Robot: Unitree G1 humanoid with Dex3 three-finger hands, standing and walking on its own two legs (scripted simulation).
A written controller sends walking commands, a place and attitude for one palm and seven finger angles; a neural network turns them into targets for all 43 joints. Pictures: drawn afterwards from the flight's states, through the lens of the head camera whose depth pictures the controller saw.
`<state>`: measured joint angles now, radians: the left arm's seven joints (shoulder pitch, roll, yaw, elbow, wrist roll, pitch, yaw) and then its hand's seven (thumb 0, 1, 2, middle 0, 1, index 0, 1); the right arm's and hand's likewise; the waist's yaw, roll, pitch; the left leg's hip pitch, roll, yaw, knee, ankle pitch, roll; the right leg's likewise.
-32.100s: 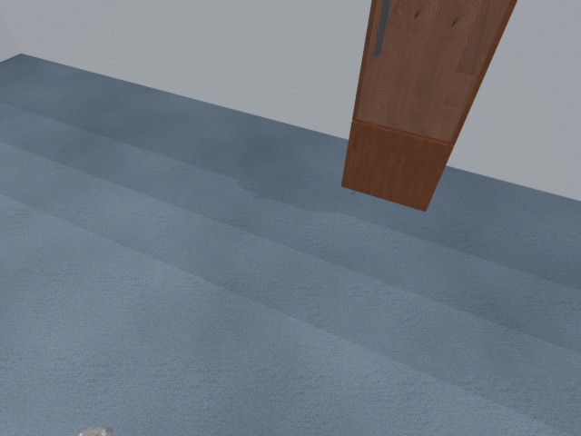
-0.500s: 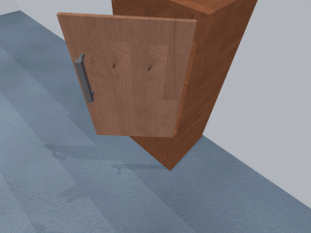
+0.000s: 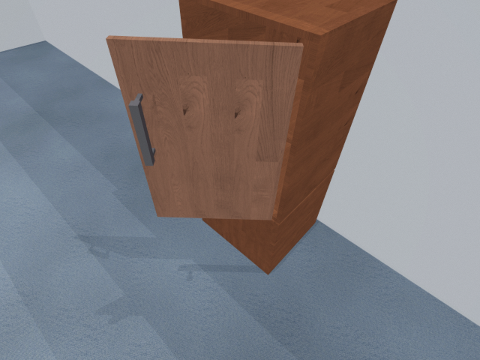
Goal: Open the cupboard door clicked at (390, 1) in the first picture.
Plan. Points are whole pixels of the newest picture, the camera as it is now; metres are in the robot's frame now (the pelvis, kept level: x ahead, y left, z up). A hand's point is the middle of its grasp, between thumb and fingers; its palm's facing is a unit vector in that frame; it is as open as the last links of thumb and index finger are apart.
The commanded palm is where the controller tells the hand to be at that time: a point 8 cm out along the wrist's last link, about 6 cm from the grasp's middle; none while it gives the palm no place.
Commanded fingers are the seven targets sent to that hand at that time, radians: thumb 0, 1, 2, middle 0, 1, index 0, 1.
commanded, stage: look again from close up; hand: left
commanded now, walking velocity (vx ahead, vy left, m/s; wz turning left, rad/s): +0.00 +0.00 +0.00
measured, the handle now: (144, 131) +0.60 +0.28 +0.04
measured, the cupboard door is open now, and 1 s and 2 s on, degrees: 42 42 42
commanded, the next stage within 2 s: shuffle to correct the standing spot in 0.14 s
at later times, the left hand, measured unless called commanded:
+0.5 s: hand out of the picture -0.04 +0.18 -0.18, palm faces +0.06 -0.99 -0.16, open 7.4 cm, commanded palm none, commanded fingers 0.00 0.90 0.90 -0.20 -0.30 -0.20 -0.30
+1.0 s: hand out of the picture +0.06 +0.23 -0.20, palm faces +0.10 -0.98 -0.15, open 7.4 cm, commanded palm none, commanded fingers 0.00 0.90 0.90 -0.20 -0.30 -0.20 -0.30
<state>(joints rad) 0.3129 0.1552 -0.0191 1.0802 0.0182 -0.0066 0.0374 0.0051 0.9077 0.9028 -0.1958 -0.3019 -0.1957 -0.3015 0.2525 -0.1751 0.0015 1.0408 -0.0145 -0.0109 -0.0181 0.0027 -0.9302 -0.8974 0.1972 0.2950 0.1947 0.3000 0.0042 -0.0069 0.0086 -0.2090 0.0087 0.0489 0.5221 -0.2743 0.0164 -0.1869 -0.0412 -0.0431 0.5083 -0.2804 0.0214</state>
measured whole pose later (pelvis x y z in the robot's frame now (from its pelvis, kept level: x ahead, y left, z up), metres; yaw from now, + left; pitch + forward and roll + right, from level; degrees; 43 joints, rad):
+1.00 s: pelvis +0.08 +0.07 -0.02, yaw +2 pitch -1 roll -2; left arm 0.36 0.14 0.03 1.05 0.02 0.00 0.04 0.01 0.91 0.90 -0.20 -0.30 -0.20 -0.30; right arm 0.28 -0.18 -0.03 1.03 -0.02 -0.02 -0.01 0.02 -0.95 -0.90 0.20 0.30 0.20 0.30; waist 0.01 -0.02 0.02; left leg -0.37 0.05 0.07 0.65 -0.25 0.02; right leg -0.19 -0.10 -0.12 0.63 -0.42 0.05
